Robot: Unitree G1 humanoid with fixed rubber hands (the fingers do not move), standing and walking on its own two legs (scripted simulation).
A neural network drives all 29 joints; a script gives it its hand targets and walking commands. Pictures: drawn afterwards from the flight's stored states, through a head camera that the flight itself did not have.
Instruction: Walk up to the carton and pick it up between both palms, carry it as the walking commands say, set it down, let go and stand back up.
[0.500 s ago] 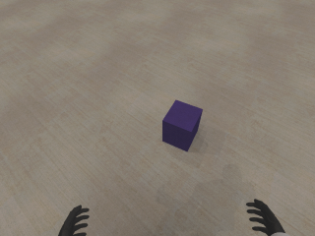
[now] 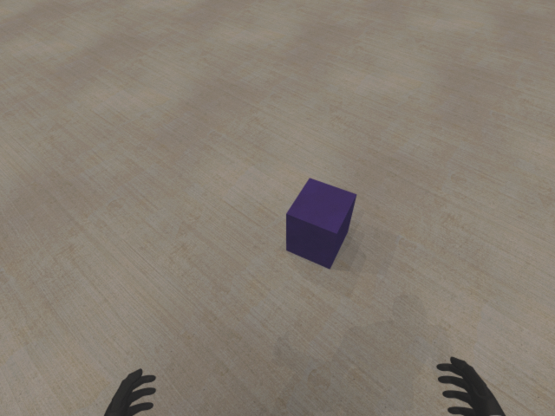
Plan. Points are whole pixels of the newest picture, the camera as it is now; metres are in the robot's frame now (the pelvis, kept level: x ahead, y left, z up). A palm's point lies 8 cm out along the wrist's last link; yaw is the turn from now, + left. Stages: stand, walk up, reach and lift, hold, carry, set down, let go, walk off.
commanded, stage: stand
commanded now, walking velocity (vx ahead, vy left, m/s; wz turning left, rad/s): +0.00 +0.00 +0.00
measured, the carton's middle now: (319, 223) +0.89 -0.14 -0.63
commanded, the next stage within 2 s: walk up in 1.18 s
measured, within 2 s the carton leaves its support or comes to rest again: neither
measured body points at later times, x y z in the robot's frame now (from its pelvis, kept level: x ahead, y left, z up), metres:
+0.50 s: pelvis -0.01 +0.00 +0.00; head -0.01 +0.00 +0.45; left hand +0.11 +0.26 -0.11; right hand +0.12 -0.27 -0.10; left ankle +0.00 +0.12 -0.72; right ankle +0.01 -0.12 -0.72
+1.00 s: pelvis -0.02 +0.00 +0.00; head -0.02 +0.00 +0.45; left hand +0.09 +0.27 -0.12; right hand +0.11 -0.28 -0.11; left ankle +0.00 +0.12 -0.72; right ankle +0.01 -0.12 -0.72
